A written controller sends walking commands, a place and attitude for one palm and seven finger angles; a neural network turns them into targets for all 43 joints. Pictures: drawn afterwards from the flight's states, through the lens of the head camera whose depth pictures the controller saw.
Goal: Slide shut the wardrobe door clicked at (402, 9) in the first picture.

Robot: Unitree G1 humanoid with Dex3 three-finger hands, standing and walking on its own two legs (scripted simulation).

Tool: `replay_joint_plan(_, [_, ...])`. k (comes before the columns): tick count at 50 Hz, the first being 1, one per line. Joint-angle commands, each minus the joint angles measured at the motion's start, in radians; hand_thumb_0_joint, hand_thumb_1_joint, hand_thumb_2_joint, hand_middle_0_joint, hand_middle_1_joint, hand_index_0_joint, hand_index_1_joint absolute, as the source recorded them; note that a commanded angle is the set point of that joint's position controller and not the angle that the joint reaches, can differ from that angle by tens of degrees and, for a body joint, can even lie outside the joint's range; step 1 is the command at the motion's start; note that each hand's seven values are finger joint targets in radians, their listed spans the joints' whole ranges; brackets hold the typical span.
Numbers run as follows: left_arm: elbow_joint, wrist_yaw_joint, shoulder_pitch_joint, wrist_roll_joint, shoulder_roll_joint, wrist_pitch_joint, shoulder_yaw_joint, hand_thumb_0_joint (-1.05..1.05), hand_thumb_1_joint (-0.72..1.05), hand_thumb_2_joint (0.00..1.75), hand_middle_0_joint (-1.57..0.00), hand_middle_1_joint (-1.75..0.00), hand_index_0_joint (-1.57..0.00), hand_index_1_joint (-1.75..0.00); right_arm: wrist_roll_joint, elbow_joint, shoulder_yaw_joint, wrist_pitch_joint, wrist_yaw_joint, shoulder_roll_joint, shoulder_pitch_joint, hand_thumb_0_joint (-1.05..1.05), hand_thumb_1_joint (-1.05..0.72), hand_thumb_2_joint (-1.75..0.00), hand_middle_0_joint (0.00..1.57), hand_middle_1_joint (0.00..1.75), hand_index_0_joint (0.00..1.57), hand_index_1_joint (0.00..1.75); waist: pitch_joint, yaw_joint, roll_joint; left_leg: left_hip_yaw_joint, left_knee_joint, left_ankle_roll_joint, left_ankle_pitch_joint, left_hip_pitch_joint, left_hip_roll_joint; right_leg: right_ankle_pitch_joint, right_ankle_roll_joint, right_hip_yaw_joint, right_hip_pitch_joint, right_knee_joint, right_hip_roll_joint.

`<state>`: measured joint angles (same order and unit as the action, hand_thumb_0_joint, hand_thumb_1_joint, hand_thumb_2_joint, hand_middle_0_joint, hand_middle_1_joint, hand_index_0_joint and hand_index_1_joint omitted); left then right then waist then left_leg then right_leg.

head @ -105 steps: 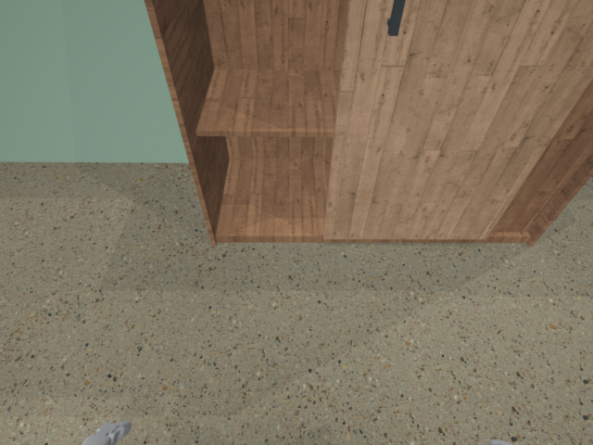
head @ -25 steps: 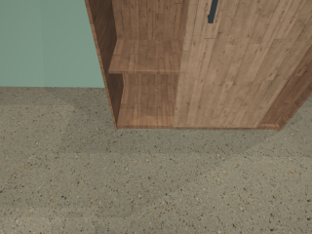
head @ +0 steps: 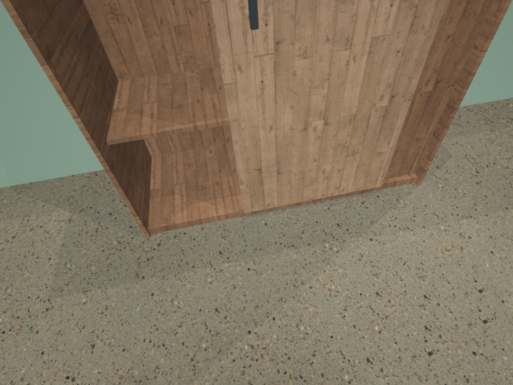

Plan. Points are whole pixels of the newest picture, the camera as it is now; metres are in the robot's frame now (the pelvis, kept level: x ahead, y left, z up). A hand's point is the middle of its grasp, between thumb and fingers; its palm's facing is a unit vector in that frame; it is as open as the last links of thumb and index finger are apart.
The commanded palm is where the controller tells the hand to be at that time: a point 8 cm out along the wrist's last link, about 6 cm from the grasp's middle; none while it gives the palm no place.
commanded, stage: walk to a spot facing it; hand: right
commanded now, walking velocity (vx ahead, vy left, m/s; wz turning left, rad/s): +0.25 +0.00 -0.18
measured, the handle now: out of the picture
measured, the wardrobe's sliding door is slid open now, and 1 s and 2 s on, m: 0.46 0.46 0.46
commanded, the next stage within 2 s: turn to face it in 0.02 s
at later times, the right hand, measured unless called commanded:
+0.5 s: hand (372, 360) +0.21 -0.18 -0.17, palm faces +0.01 +0.98 -0.20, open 7.3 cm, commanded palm none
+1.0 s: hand (386, 316) +0.29 -0.22 -0.16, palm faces -0.13 +0.98 -0.18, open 7.4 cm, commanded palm none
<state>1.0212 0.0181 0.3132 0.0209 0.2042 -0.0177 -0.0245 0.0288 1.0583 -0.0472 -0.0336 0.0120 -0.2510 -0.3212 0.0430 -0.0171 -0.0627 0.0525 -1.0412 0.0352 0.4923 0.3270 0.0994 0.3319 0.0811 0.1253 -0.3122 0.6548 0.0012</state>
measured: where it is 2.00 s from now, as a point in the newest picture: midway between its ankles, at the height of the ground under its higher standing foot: (263, 333)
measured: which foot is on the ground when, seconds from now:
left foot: up 0.00-0.48, down 0.50-0.94, up 0.96-1.00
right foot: down 0.00-0.50, up 0.52-0.90, down 0.92-1.00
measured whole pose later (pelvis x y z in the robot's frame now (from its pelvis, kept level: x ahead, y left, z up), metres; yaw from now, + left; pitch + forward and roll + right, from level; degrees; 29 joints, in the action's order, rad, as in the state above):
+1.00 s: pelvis +0.20 -0.04 +0.01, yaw +12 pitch -1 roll +1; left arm 0.99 -0.02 0.21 0.03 0.15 0.00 -0.02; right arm 0.03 0.99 -0.08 -0.04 0.00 -0.21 -0.25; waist 0.00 0.02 -0.04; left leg -0.04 -0.71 -0.01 0.36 0.38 -0.06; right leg 0.29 0.01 0.06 -0.22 0.52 0.04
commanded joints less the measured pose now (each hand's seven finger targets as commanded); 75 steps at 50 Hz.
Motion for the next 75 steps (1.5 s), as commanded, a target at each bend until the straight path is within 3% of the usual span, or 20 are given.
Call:
replay_joint_plan(1, [-0.023,-0.034,0.075,-0.007,0.152,-0.042,-0.03,0.0,0.9,0.9,-0.2,-0.3,-0.2,-0.3,0.004,-0.103,-0.019,0.056,0.006,-0.057,0.084,0.0,-0.9,-0.9,0.2,0.3,0.2,0.3,0.047,-0.004,0.133,-0.061,-0.18,-0.002,-0.2,0.317,0.038,-0.045,0.054,-0.451,0.124,-0.48,0.259])
replay_joint_plan(8, [0.045,-0.055,0.162,-0.016,0.077,-0.06,-0.025,0.0,0.9,0.9,-0.2,-0.3,-0.2,-0.3,-0.001,-0.052,-0.005,0.038,-0.019,0.008,0.02,0.0,-0.9,-0.9,0.2,0.3,0.2,0.3,-0.01,0.012,0.108,-0.021,-0.088,0.021,-0.278,0.338,-0.001,-0.676,0.039,-0.234,0.319,-0.407,0.212])
replay_joint_plan(17, [0.079,-0.077,0.179,0.001,0.039,-0.044,-0.017,0.0,0.9,0.9,-0.2,-0.3,-0.2,-0.3,-0.008,-0.084,-0.01,0.026,-0.022,0.048,0.141,0.0,-0.9,-0.9,0.2,0.3,0.2,0.3,0.101,-0.015,0.168,0.033,0.211,-0.025,-0.293,0.275,-0.051,-0.925,0.017,-0.099,0.339,-0.329,0.229])
replay_joint_plan(22, [0.053,-0.079,0.104,-0.005,0.088,-0.023,-0.039,0.0,0.9,0.9,-0.2,-0.3,-0.2,-0.3,-0.002,-0.066,-0.029,0.034,-0.027,0.024,-0.017,0.0,-0.9,-0.9,0.2,0.3,0.2,0.3,0.03,0.063,0.144,0.059,0.377,-0.071,-0.283,0.019,-0.106,-1.063,0.022,-0.067,0.312,-0.098,0.264])
replay_joint_plan(24, [0.03,-0.073,0.087,-0.022,0.09,-0.016,-0.043,0.0,0.9,0.9,-0.2,-0.3,-0.2,-0.3,0.008,-0.031,-0.044,0.059,-0.032,-0.04,-0.177,0.0,-0.9,-0.9,0.2,0.3,0.2,0.3,-0.069,0.129,0.036,-0.084,0.537,-0.144,-0.626,-0.232,-0.015,-0.792,-0.041,-0.031,0.166,0.259,0.17])
replay_joint_plan(25, [-0.001,-0.063,0.094,-0.03,0.03,-0.023,-0.036,0.0,0.9,0.9,-0.2,-0.3,-0.2,-0.3,0.006,-0.028,-0.062,0.071,-0.042,-0.13,-0.227,0.0,-0.9,-0.9,0.2,0.3,0.2,0.3,-0.147,0.117,-0.157,-0.485,0.594,-0.292,-1.124,-0.388,0.258,0.003,-0.096,0.019,-0.091,0.595,-0.013])
replay_joint_plan(26, [-0.014,-0.071,0.057,-0.028,0.041,-0.016,-0.039,0.0,0.9,0.9,-0.2,-0.3,-0.2,-0.3,-0.019,-0.036,-0.058,0.066,-0.049,-0.133,-0.207,0.0,-0.9,-0.9,0.2,0.3,0.2,0.3,-0.165,0.101,-0.091,-0.522,0.653,-0.381,-1.195,-0.353,0.316,0.273,-0.094,-0.113,-0.113,0.677,-0.022])
replay_joint_plan(30, [-0.014,-0.049,-0.007,-0.005,0.013,0.029,-0.035,0.0,0.9,0.9,-0.2,-0.3,-0.2,-0.3,-0.012,-0.115,-0.039,0.054,-0.06,-0.047,0.054,0.0,-0.9,-0.9,0.2,0.3,0.2,0.3,-0.038,0.008,0.027,-0.353,0.771,-0.286,-0.581,-0.009,0.176,0.111,-0.106,-0.153,-0.087,0.581,0.081])
replay_joint_plan(41, [-0.072,-0.046,-0.099,-0.011,0.031,0.026,-0.029,0.0,0.9,0.9,-0.2,-0.3,-0.2,-0.3,0.002,-0.121,-0.057,0.031,-0.03,-0.104,0.031,0.0,-0.9,-0.9,0.2,0.3,0.2,0.3,-0.085,0.041,-0.064,-0.35,0.737,-0.223,-0.43,-0.07,0.082,0.075,-0.123,-0.088,-0.012,0.065,0.036])
replay_joint_plan(44, [-0.05,-0.053,-0.027,-0.015,0.041,0.015,-0.03,0.0,0.9,0.9,-0.2,-0.3,-0.2,-0.3,-0.009,-0.13,-0.057,0.023,-0.031,-0.102,0.068,0.0,-0.9,-0.9,0.2,0.3,0.2,0.3,-0.094,0.003,-0.06,-0.337,0.686,-0.167,-0.398,-0.014,0.05,-0.059,-0.116,-0.082,0.149,-0.167,0.026])
replay_joint_plan(45, [-0.039,-0.055,0.002,-0.016,0.056,0.008,-0.03,0.0,0.9,0.9,-0.2,-0.3,-0.2,-0.3,-0.013,-0.133,-0.05,0.021,-0.031,-0.077,0.075,0.0,-0.9,-0.9,0.2,0.3,0.2,0.3,-0.095,-0.009,-0.012,-0.292,0.641,-0.131,-0.322,0.043,0.014,-0.088,-0.109,-0.105,0.228,-0.249,0.061])
replay_joint_plan(47, [-0.064,-0.056,-0.001,0.009,0.18,0.004,-0.049,0.0,0.9,0.9,-0.2,-0.3,-0.2,-0.3,-0.019,-0.158,-0.035,0.02,-0.018,0.001,0.069,0.0,-0.9,-0.9,0.2,0.3,0.2,0.3,-0.016,-0.009,0.326,-0.086,0.36,-0.041,-0.027,0.226,-0.156,0.104,0.024,-0.476,0.205,-0.474,0.37])
replay_joint_plan(48, [-0.073,-0.056,-0.022,0.014,0.186,0.007,-0.049,0.0,0.9,0.9,-0.2,-0.3,-0.2,-0.3,-0.005,-0.165,-0.044,0.016,-0.014,-0.032,0.107,0.0,-0.9,-0.9,0.2,0.3,0.2,0.3,0.04,-0.018,0.304,-0.081,0.187,-0.034,0.006,0.237,-0.134,0.185,0.076,-0.517,0.112,-0.525,0.422])
replay_joint_plan(53, [-0.064,-0.054,-0.018,0.009,0.12,-0.028,-0.033,0.0,0.9,0.9,-0.2,-0.3,-0.2,-0.3,0.006,-0.119,-0.048,0.027,0.015,-0.019,0.059,0.0,-0.9,-0.9,0.2,0.3,0.2,0.3,0.034,0.019,0.178,-0.07,-0.037,-0.026,-0.173,0.298,-0.079,0.058,0.047,-0.284,0.177,-0.502,0.274])
replay_joint_plan(61, [0.041,-0.049,0.175,0.018,0.118,-0.038,-0.041,0.0,0.9,0.9,-0.2,-0.3,-0.2,-0.3,-0.003,-0.136,-0.013,0.045,0.023,0.023,0.218,0.0,-0.9,-0.9,0.2,0.3,0.2,0.3,0.039,-0.059,0.224,0.024,0.294,-0.018,-0.122,0.232,-0.033,-0.301,0.068,-0.193,0.315,-0.436,0.307])
replay_joint_plan(66, [0.067,-0.043,0.14,0.01,0.119,-0.028,-0.039,0.0,0.9,0.9,-0.2,-0.3,-0.2,-0.3,-0.007,-0.061,-0.022,0.066,0.02,0.014,0.091,0.0,-0.9,-0.9,0.2,0.3,0.2,0.3,-0.004,0.021,0.207,0.097,0.585,-0.048,-0.264,-0.14,-0.095,-0.273,0.003,-0.121,0.147,-0.28,0.245])
replay_joint_plan(67, [0.068,-0.037,0.133,-0.001,0.096,-0.032,-0.035,0.0,0.9,0.9,-0.2,-0.3,-0.2,-0.3,-0.005,-0.024,-0.032,0.074,0.013,-0.028,-0.002,0.0,-0.9,-0.9,0.2,0.3,0.2,0.3,-0.051,0.066,0.146,0.038,0.621,-0.072,-0.297,-0.335,-0.05,-0.264,-0.028,-0.071,0.034,-0.149,0.206])
replay_joint_plan(69, [0.006,-0.029,0.058,-0.009,0.022,-0.037,-0.014,0.0,0.9,0.9,-0.2,-0.3,-0.2,-0.3,-0.01,0.04,-0.069,0.086,-0.01,-0.203,-0.222,0.0,-0.9,-0.9,0.2,0.3,0.2,0.3,-0.129,0.148,-0.215,-0.465,0.787,-0.221,-0.224,-0.574,0.337,0.286,-0.086,0.018,-0.331,0.323,0.06])
replay_joint_plan(70, [-0.004,-0.03,0.013,-0.002,0.056,-0.026,-0.028,0.0,0.9,0.9,-0.2,-0.3,-0.2,-0.3,-0.018,0.039,-0.059,0.077,-0.02,-0.172,-0.204,0.0,-0.9,-0.9,0.2,0.3,0.2,0.3,-0.059,0.141,-0.087,-0.43,0.819,-0.242,-0.211,-0.467,0.347,0.26,-0.073,-0.073,-0.349,0.437,0.091])
replay_joint_plan(75, [0.058,-0.017,0.073,0.006,-0.026,0.001,-0.037,0.0,0.9,0.9,-0.2,-0.3,-0.2,-0.3,-0.007,0.003,-0.018,0.097,-0.032,0.009,-0.004,0.0,-0.9,-0.9,0.2,0.3,0.2,0.3,0.083,0.01,-0.02,-0.121,0.879,-0.18,-0.311,-0.132,0.201,-0.001,-0.096,-0.072,-0.231,0.407,0.151])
